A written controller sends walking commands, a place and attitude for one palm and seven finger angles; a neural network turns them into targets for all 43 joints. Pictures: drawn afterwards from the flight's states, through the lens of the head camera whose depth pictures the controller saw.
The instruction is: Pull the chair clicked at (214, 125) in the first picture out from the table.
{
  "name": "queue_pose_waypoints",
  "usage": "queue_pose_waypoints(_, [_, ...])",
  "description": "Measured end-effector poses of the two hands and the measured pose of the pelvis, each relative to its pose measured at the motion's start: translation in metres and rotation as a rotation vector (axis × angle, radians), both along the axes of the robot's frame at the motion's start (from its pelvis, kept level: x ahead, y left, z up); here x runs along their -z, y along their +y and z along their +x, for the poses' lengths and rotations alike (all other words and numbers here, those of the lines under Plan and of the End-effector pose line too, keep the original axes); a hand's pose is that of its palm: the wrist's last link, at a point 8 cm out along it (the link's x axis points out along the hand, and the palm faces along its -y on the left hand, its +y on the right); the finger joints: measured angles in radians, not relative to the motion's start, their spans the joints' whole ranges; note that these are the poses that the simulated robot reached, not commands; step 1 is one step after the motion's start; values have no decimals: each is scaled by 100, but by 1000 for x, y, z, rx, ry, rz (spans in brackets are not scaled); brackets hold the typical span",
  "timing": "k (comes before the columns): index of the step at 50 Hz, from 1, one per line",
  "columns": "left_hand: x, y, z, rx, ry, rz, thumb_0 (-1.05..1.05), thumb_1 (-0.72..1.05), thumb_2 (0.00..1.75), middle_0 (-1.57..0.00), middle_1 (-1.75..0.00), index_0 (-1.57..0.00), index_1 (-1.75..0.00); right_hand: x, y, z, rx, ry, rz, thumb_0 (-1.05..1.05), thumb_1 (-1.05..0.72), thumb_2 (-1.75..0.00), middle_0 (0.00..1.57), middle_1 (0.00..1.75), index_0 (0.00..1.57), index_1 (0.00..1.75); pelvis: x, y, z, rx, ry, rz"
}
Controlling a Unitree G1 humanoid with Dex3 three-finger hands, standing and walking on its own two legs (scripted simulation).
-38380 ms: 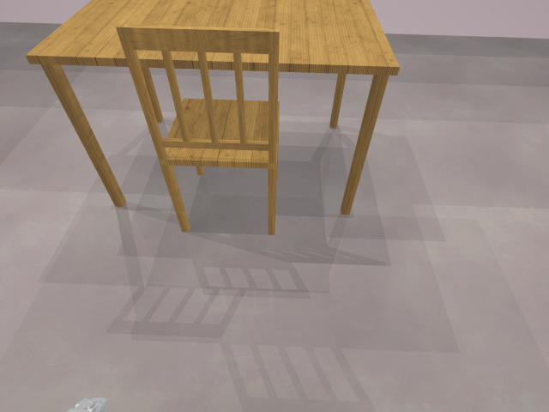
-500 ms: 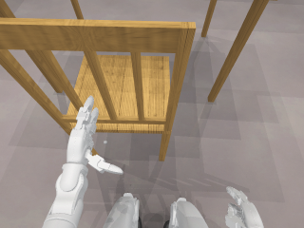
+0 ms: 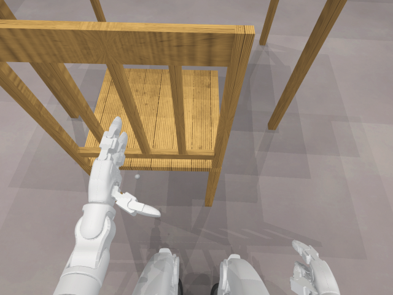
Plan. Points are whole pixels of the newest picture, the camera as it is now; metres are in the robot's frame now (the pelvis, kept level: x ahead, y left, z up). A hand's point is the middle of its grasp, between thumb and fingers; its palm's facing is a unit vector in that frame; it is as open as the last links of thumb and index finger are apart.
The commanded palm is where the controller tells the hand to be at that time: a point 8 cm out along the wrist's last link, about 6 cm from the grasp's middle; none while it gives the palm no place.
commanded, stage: push the fingers through the gap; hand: left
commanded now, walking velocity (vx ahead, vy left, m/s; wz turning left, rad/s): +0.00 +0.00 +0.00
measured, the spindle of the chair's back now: (134, 117) +0.47 +0.16 +0.03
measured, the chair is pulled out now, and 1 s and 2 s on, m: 0.32 0.32 0.32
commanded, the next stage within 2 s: hook a spindle and tug to test in 1.38 s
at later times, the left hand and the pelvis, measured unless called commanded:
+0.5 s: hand (135, 152) +0.39 +0.14 +0.02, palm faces +0.00 -1.00 -0.03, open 16.9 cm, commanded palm +0.37 +0.19 +0.03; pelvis +0.00 +0.01 +0.00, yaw -1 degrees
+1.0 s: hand (138, 131) +0.44 +0.14 +0.02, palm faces +0.02 -1.00 -0.03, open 16.9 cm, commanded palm +0.41 +0.19 +0.02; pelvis +0.00 +0.01 +0.00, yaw -2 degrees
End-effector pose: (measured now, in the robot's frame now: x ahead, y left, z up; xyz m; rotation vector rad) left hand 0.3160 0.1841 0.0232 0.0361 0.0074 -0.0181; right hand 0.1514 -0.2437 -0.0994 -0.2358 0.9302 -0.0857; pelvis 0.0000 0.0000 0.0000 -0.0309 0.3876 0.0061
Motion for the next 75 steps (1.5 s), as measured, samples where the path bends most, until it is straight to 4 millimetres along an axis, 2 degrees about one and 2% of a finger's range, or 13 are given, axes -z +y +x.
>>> queue_pose_waypoints(10, [-5,6,20,-10,0,0,-1,-50,30,-6,-8,-6,-8,0,1,-13,21,38,5,1,-91,-90,20,30,21,30,-3,2,0,5,2,-1])
queue_pose_waypoints(21, [-1,10,41,-16,-5,-2,-1,-50,30,-6,-8,-6,-8,3,-4,-33,46,93,-20,1,-91,-90,20,30,21,30,-1,6,-1,5,12,-7])
queue_pose_waypoints(51, [-1,11,103,-35,-13,-3,-1,-50,30,-6,-8,-6,-8,9,0,-82,115,239,-21,0,-91,-90,20,30,21,30,1,15,-1,20,47,-17])
queue_pose_waypoints(61, [1,12,101,-36,-5,-5,-1,-50,30,-6,-8,-6,-8,7,1,-89,127,269,-15,0,-91,-90,20,30,20,30,-1,17,1,25,48,-18])
queue_pose_waypoints(75, [-3,10,98,-32,-24,1,-1,-50,30,-6,-8,-6,-8,8,2,-79,111,248,-13,0,-91,-90,20,30,20,30,-1,17,0,19,43,-21])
